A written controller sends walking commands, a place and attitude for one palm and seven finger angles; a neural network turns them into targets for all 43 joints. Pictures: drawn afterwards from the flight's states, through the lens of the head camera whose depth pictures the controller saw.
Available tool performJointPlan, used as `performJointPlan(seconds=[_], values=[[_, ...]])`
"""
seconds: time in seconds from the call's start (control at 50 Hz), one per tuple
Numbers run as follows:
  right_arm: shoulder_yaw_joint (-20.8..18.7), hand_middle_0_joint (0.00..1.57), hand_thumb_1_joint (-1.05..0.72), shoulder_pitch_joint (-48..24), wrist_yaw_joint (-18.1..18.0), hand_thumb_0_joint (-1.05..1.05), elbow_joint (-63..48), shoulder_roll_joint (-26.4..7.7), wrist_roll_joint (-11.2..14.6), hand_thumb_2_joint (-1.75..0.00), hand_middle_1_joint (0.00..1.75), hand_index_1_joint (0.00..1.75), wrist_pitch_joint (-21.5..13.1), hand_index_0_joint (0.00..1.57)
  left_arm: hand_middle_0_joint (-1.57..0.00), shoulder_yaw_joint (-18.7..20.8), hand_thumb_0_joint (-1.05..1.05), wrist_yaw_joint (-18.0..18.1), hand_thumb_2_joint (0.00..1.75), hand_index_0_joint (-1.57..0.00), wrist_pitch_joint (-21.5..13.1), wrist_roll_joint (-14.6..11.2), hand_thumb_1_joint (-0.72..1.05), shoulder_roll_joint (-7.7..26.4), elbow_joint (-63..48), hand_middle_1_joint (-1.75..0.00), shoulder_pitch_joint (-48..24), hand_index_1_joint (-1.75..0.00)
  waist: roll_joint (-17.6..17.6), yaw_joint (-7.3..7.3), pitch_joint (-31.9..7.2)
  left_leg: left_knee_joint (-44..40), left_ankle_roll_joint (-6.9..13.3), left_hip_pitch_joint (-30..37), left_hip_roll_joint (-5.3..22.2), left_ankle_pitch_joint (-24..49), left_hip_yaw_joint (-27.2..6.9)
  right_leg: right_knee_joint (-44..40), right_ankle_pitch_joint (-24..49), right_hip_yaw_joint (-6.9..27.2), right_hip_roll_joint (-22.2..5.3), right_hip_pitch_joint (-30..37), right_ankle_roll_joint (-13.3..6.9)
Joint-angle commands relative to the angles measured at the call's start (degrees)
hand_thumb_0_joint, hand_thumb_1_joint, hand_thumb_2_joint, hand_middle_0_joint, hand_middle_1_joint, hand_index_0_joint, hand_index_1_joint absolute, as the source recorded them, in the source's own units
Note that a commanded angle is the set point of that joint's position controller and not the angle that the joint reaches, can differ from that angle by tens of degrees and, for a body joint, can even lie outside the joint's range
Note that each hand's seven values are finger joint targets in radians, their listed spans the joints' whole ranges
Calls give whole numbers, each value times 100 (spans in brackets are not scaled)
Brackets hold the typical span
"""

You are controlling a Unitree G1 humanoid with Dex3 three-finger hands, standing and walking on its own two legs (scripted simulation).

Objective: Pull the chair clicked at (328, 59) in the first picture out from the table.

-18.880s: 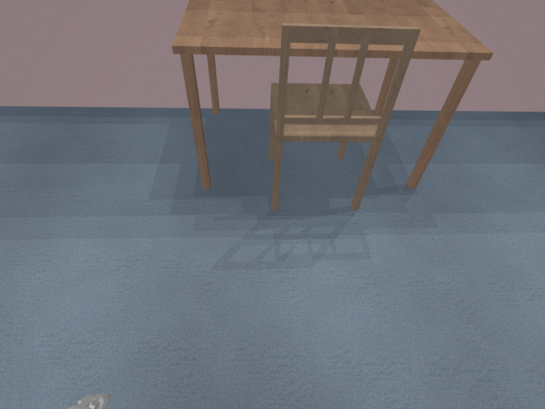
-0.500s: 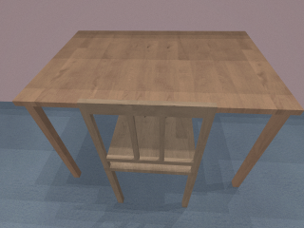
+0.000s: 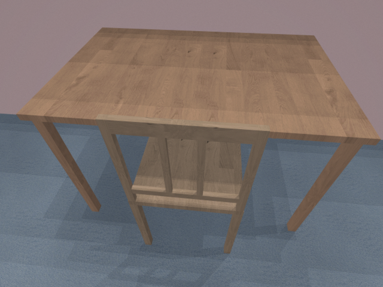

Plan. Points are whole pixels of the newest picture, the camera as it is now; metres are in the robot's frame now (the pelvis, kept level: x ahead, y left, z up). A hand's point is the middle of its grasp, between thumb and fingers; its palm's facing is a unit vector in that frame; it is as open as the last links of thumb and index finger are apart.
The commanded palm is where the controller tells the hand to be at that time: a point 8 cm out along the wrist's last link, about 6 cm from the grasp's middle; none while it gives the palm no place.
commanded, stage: look again from close up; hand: left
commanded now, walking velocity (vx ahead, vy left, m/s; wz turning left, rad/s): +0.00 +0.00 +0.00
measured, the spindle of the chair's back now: (166, 166) +0.48 +0.11 -0.10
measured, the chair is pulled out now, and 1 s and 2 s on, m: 0.00 0.00 0.00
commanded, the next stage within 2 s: none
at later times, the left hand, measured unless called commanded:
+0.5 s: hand out of the picture -0.03 +0.17 -0.18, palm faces +0.05 -0.98 -0.17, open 7.4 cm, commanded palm none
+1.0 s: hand out of the picture -0.03 +0.18 -0.17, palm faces +0.05 -0.98 -0.17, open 7.4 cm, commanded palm none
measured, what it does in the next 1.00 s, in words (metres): stands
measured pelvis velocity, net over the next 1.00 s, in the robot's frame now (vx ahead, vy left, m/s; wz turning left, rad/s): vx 0.00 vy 0.03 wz -0.01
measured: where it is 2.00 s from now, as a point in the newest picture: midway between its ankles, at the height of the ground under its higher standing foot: outside the picture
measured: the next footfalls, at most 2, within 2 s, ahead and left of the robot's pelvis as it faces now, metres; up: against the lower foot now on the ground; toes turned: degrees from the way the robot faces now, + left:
none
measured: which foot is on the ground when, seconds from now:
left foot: down 0.00-1.00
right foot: down 0.00-1.00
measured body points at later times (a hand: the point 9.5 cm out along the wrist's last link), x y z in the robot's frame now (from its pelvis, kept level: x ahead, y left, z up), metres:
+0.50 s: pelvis +0.00 +0.02 +0.00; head -0.01 +0.01 +0.45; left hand -0.03 +0.22 -0.16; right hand -0.02 -0.18 -0.17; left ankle -0.02 +0.13 -0.74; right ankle +0.02 -0.09 -0.74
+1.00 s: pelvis +0.00 +0.03 +0.00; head +0.00 +0.02 +0.45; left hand -0.03 +0.23 -0.16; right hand -0.03 -0.17 -0.17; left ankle -0.02 +0.13 -0.74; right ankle +0.02 -0.09 -0.74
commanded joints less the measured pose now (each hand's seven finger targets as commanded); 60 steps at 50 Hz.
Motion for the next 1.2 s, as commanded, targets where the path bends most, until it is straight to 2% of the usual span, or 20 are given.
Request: performJointPlan(seconds=[0.0,0.08,0.1,0.12,0.18,0.2,0.28,0.3,0.38,0.4,0.48,0.6,0.68,0.74,0.78,0.82,0.88,1.0,1.06,1.18], values=[[-57,20,-90,325,-52,0,-100,-343,-2,-90,30,30,-97,20,-20,86,0,40,90,-20,-89,-4,90,615,-118,-30,349,-30,-129,11,610,-486,193,-383,298,141,-392,-705,-55,846,-711,-196,-22],[-51,20,-90,380,-67,0,-51,-337,-6,-90,30,30,-122,20,-20,80,0,49,90,-20,-100,-4,90,553,-64,-30,410,-30,-162,14,485,-458,198,-334,308,319,-404,-585,297,822,-734,-73,-18],[-58,20,-90,354,-71,0,-59,-306,4,-90,30,30,-116,20,-20,81,0,49,90,-20,-88,-1,90,571,-73,-30,381,-30,-183,20,605,-497,200,-384,322,269,-392,-610,260,802,-710,-120,-11],[-54,20,-90,352,-74,0,-59,-330,-1,-90,30,30,-116,20,-20,82,0,49,90,-20,-85,0,90,539,-67,-30,391,-30,-94,20,629,-482,194,-410,309,262,-400,-605,215,813,-718,-142,-9],[-64,20,-90,357,-81,0,-55,-308,-2,-90,30,30,-119,20,-20,84,0,52,90,-20,-83,2,90,520,-52,-30,404,-30,-119,12,607,-485,203,-338,313,308,-423,-582,240,803,-711,-161,-6],[-65,20,-90,309,-83,0,-60,-289,2,-90,30,30,-110,20,-20,83,0,48,90,-20,-66,4,90,538,-54,-30,367,-30,-92,25,760,-540,206,-366,330,237,-404,-609,150,783,-681,-263,-3],[-77,20,-90,302,-89,0,-79,-313,-4,-90,30,30,-126,20,-20,89,0,49,90,-20,-67,10,90,495,-57,-30,385,-30,20,12,614,-531,221,-276,332,294,-442,-555,208,792,-678,-232,8],[-78,20,-90,283,-90,0,-93,-287,5,-90,30,30,-125,20,-20,90,0,45,90,-20,-57,12,90,517,-55,-30,366,-30,-32,25,707,-579,230,-314,351,252,-435,-575,190,746,-661,-257,19],[-83,20,-90,273,-91,0,-112,-323,-1,-90,30,30,-144,20,-20,92,0,49,90,-20,-67,20,90,499,-49,-30,393,-30,-57,15,536,-550,244,-217,352,407,-460,-488,407,747,-671,-164,31],[-81,20,-90,223,-96,0,-132,-320,12,-90,30,30,-136,20,-20,80,0,44,90,-20,-51,20,90,503,-51,-30,366,-30,-47,26,692,-599,250,-272,368,312,-452,-531,317,737,-653,-245,32],[-85,20,-90,226,-90,0,-140,-344,5,-90,30,30,-137,20,-20,81,0,44,90,-20,-53,24,90,480,-28,-30,415,-30,-121,19,597,-591,262,-215,349,309,-481,-522,251,737,-673,-239,48],[-89,20,-90,180,-94,0,-166,-345,8,-90,30,30,-124,20,-20,75,0,33,90,-20,-25,23,90,491,-10,-30,413,-30,-4,30,743,-692,279,-276,355,102,-498,-543,32,719,-645,-358,54],[-86,20,-90,222,-94,0,-154,-349,5,-90,30,30,-148,20,-20,83,0,39,90,-20,-41,27,90,471,9,-30,468,-30,-64,32,560,-631,292,-209,342,311,-520,-472,257,718,-669,-226,59],[-85,20,-90,215,-98,0,-147,-355,7,-90,30,30,-140,20,-20,78,0,39,90,-20,-28,27,90,472,11,-30,457,-30,-33,31,657,-665,288,-283,348,205,-518,-472,140,707,-666,-276,55],[-82,20,-90,244,-97,0,-134,-357,6,-90,30,30,-148,20,-20,77,0,40,90,-20,-31,25,90,472,25,-30,485,-30,-120,34,576,-645,298,-233,345,284,-521,-452,212,705,-671,-237,64],[-81,20,-90,235,-104,0,-142,-359,5,-90,30,30,-142,20,-20,77,0,37,90,-20,-16,25,90,463,12,-30,453,-30,-27,42,676,-677,301,-311,349,228,-538,-436,163,691,-652,-279,57],[-81,20,-90,252,-108,0,-129,-346,4,-90,30,30,-158,20,-20,82,0,40,90,-20,-24,23,90,447,41,-30,491,-30,-62,45,542,-643,310,-200,357,365,-522,-388,305,689,-662,-231,62],[-81,20,-90,244,-116,0,-130,-312,12,-90,30,30,-154,20,-20,80,0,36,90,-20,-9,23,90,458,39,-30,484,-30,-66,62,697,-686,329,-278,367,307,-523,-409,264,685,-646,-287,60],[-77,20,-90,286,-119,0,-110,-317,3,-90,30,30,-170,20,-20,89,0,43,90,-20,-21,27,90,433,40,-30,487,-30,-98,47,518,-616,326,-184,362,495,-517,-349,434,695,-668,-197,54],[-80,20,-90,281,-130,0,-100,-294,5,-90,30,30,-181,20,-20,95,0,48,90,-20,-23,28,90,436,41,-30,492,-30,-54,51,498,-588,328,-141,371,616,-496,-321,578,684,-670,-167,55]])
